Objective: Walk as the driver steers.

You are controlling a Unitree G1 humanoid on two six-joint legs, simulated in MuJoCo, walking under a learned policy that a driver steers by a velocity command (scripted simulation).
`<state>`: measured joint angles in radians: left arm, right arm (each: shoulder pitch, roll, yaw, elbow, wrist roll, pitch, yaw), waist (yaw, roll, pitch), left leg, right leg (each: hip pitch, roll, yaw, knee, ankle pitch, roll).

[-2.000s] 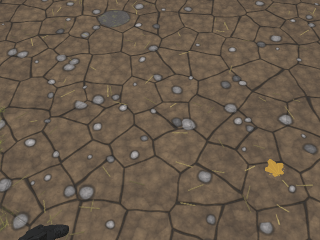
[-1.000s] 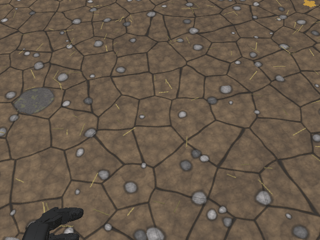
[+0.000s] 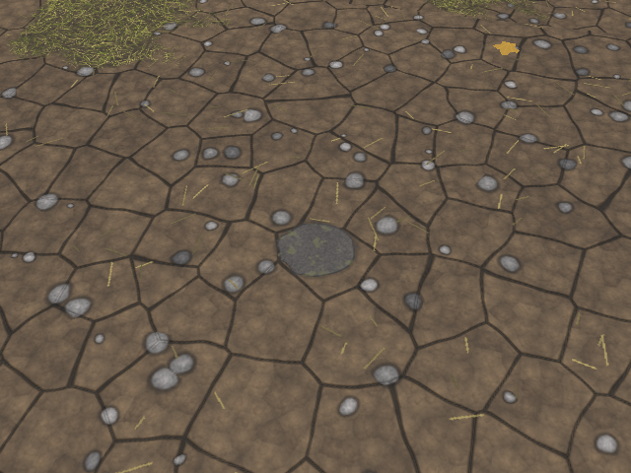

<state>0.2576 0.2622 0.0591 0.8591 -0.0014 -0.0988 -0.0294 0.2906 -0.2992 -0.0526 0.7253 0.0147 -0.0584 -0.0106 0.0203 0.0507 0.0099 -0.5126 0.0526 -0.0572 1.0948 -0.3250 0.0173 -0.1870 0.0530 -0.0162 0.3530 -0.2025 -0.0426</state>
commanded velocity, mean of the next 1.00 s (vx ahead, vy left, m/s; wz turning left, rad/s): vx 0.49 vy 0.00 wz -0.43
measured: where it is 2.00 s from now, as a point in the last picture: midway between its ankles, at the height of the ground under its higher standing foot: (451, 282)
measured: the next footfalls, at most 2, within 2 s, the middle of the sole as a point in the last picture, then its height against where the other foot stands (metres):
left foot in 0.26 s outside the picture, level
right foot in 0.76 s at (439, 452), level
